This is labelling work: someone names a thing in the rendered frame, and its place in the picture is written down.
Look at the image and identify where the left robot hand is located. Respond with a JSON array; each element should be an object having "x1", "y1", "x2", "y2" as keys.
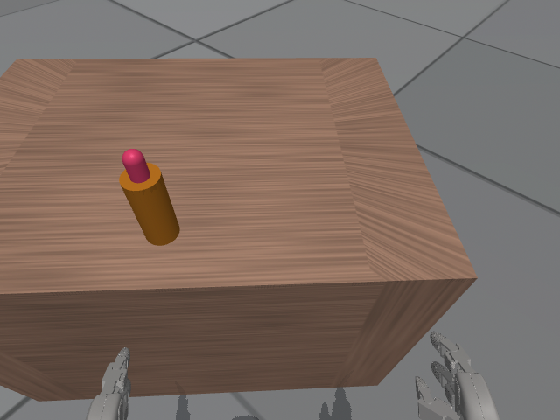
[{"x1": 86, "y1": 347, "x2": 131, "y2": 420}]

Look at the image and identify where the bottle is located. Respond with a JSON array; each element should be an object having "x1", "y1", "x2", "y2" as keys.
[{"x1": 119, "y1": 149, "x2": 180, "y2": 246}]

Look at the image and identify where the right robot hand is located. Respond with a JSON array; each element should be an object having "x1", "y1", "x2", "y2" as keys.
[{"x1": 416, "y1": 332, "x2": 500, "y2": 420}]

